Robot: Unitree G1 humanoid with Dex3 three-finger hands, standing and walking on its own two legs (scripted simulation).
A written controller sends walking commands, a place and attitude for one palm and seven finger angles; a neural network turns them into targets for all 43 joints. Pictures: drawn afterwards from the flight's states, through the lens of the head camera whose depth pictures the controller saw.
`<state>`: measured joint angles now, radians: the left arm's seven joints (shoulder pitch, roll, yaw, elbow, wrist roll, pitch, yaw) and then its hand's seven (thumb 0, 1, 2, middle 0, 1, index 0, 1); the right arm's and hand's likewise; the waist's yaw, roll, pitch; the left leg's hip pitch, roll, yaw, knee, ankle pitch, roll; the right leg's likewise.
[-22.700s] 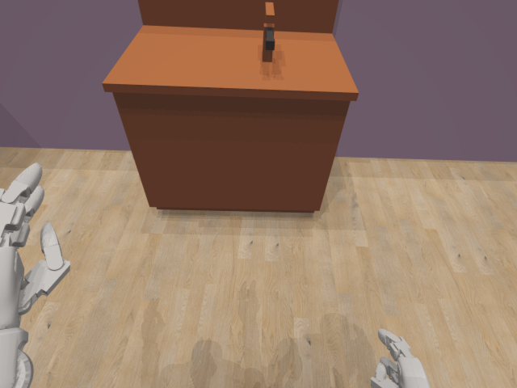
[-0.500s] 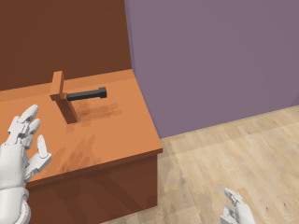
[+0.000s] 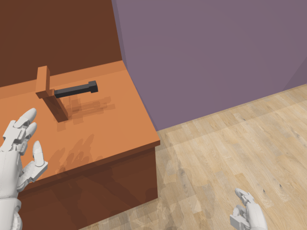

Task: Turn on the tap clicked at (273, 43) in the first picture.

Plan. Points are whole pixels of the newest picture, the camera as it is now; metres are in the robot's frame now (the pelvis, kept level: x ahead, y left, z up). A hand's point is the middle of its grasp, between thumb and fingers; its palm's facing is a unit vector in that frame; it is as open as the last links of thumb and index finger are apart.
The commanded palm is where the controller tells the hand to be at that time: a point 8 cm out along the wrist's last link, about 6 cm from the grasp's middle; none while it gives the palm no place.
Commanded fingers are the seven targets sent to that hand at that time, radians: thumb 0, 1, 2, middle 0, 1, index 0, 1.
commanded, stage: step back with the hand held close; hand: left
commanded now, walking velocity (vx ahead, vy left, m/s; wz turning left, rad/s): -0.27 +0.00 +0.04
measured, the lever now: (93, 86) +0.53 +0.25 +0.08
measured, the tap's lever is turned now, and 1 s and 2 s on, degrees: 86 86 86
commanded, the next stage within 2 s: stop stepping back and stand still in 0.96 s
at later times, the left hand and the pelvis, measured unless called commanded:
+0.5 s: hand (4, 198) +0.14 +0.26 +0.16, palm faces +0.45 -0.77 -0.45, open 7.4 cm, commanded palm +0.08 +0.30 +0.17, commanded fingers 0.00 0.90 0.90 -0.20 -0.30 -0.20 -0.30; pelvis -0.06 +0.01 -0.01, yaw +3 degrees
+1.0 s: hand out of the picture +0.08 +0.23 +0.16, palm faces +0.37 -0.85 -0.38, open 7.4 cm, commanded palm +0.02 +0.28 +0.17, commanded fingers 0.00 0.90 0.90 -0.20 -0.30 -0.20 -0.30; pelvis -0.15 +0.00 -0.01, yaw -2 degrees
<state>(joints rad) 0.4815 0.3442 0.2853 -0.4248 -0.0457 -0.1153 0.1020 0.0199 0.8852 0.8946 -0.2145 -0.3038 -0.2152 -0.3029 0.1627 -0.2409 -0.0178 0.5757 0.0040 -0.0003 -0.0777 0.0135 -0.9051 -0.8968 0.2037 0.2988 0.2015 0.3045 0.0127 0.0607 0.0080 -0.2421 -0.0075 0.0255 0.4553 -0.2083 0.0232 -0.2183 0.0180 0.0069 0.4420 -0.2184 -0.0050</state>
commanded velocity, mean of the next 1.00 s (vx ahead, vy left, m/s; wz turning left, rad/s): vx -0.34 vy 0.00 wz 0.01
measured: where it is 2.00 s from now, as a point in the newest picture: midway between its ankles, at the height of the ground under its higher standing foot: outside the picture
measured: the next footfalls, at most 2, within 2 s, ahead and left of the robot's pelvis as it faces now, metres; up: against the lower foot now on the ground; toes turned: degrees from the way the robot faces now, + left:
right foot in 0.98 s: -0.20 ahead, -0.09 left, +0.00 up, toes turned +1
left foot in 1.14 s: -0.15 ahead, +0.12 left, +0.00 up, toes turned -2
